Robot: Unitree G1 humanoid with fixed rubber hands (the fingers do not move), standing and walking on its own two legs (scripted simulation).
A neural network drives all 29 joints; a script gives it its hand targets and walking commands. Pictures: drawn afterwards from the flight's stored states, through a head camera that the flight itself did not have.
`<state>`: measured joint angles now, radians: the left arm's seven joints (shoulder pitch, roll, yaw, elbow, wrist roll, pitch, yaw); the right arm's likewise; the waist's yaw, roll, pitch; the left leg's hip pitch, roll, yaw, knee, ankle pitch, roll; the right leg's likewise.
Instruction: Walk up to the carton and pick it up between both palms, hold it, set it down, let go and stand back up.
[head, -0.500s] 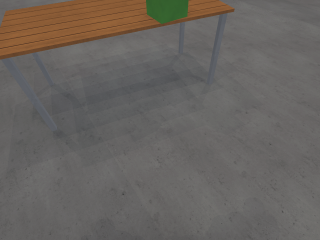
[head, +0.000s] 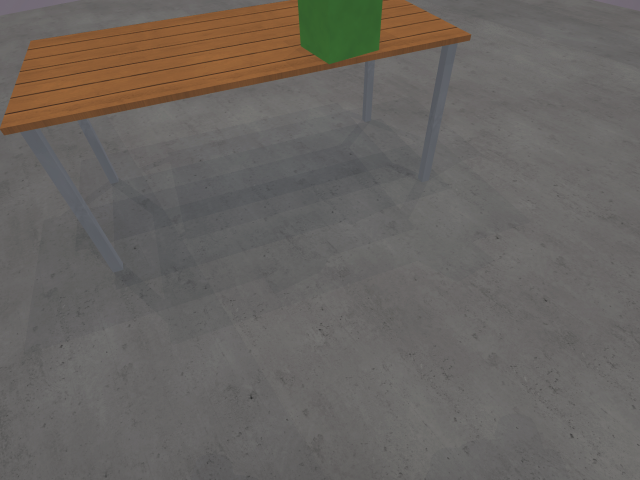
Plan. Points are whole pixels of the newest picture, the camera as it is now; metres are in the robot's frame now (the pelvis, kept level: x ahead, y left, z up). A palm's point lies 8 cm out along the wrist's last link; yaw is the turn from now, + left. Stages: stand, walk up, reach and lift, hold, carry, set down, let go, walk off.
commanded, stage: walk up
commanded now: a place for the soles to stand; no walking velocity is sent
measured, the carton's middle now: (339, 9) +1.53 +0.00 +0.05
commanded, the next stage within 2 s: none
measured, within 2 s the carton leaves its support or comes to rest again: neither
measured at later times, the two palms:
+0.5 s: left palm out of the picture +0.14 +0.34 -0.15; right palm out of the picture +0.09 -0.18 -0.13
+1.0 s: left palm (189, 337) +0.39 +0.27 -0.13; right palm (484, 319) +0.43 -0.24 -0.13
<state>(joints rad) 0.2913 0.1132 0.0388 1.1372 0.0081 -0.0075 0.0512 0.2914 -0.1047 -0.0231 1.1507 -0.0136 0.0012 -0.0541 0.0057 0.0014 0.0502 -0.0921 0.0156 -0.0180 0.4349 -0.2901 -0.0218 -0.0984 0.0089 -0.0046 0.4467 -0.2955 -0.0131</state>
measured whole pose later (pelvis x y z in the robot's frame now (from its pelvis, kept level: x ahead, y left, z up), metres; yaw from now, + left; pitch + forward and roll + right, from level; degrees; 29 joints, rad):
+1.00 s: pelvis +0.36 +0.02 -0.01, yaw +2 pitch -3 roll -1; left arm 0.34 0.22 0.02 0.82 0.03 -0.07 0.01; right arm 0.34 -0.30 -0.02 0.80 -0.04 -0.04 0.03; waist 0.03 0.05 0.12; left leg -0.50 0.06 0.00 1.17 -0.46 0.01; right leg -0.28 -0.02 -0.13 0.58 -0.24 -0.04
